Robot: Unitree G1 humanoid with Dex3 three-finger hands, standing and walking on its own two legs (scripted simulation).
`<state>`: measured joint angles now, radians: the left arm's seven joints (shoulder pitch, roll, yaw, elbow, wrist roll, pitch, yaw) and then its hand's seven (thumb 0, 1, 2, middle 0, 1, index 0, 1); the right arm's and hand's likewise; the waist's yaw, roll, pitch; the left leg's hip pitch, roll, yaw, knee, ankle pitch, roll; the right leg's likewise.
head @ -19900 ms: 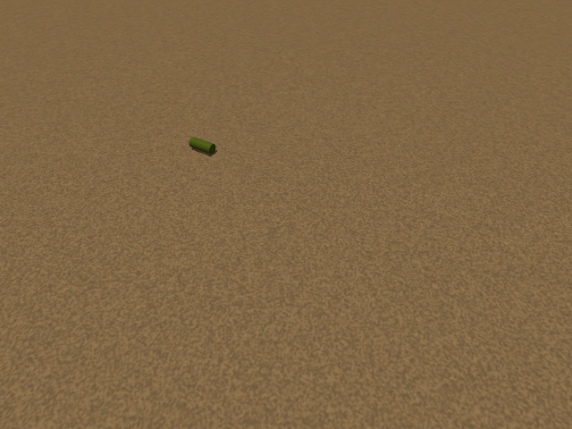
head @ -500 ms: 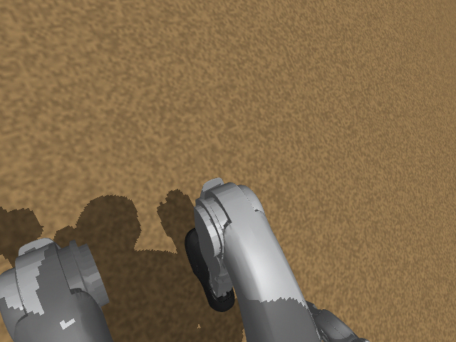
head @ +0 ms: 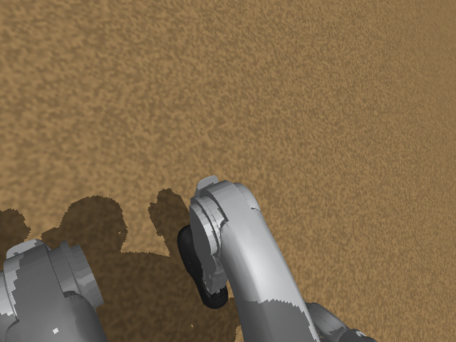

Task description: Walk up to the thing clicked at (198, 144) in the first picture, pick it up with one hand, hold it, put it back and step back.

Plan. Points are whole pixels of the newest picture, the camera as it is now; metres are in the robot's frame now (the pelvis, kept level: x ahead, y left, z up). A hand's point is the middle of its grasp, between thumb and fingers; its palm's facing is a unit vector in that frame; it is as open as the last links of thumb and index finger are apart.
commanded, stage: close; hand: left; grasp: from above
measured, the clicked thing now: out of the picture +0.46 +0.32 -0.27
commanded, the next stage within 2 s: settle in 1.54 s
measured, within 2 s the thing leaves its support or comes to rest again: leaves its support in 1.94 s
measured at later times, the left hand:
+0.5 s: hand out of the picture +0.45 +0.32 -0.25, palm faces -0.44 -0.18 -0.88, open 11.9 cm
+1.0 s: hand out of the picture +0.45 +0.32 -0.25, palm faces -0.44 -0.18 -0.88, open 9.2 cm
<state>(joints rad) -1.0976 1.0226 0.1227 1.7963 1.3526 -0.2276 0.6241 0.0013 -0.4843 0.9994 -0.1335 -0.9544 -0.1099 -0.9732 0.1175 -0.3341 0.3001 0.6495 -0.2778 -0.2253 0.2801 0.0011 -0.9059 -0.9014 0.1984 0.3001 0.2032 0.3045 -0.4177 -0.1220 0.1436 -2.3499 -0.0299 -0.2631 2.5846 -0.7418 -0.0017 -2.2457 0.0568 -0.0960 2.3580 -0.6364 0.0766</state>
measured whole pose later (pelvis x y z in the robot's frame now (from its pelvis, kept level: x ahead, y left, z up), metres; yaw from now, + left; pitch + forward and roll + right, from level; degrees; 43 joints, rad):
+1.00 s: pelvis +0.00 +0.00 +0.01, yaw -1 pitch +28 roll -17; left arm -1.10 1.05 0.11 1.78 1.31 -0.22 0.62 0.00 0.20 0.46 -0.62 -0.59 -0.64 -0.57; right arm 0.12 -0.36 0.32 0.64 -0.27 -0.25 0.28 0.00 -0.90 -0.90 0.20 0.30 0.20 0.30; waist -0.42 -0.14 0.17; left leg -2.33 -0.02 -0.27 2.56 -0.74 0.00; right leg -2.22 0.05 -0.11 2.32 -0.62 0.08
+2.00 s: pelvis +0.00 +0.00 +0.01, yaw -1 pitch +30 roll -17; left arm -1.05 1.02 0.16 1.64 1.30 -0.19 0.54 0.01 0.21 0.20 -0.86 -0.31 -0.89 -0.27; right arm 0.16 -0.36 0.28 0.64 -0.25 -0.21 0.27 0.00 -0.91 -0.90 0.20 0.30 0.20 0.30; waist -0.39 -0.11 0.13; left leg -2.35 -0.02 -0.26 2.55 -0.74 0.00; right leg -2.25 0.04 -0.11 2.32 -0.63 0.06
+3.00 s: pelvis -0.01 -0.01 +0.07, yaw +7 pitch +36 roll -9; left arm -0.88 0.73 0.08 1.19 1.17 -0.15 0.15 0.01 0.21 0.17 -0.89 -0.27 -0.91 -0.24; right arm 0.22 -0.30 0.04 0.67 -0.08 0.01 0.15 0.00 -0.91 -0.90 0.20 0.30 0.20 0.30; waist -0.23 0.05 -0.10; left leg -2.26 -0.03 -0.14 2.30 -0.67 -0.01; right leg -2.19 -0.02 -0.02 2.18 -0.62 0.06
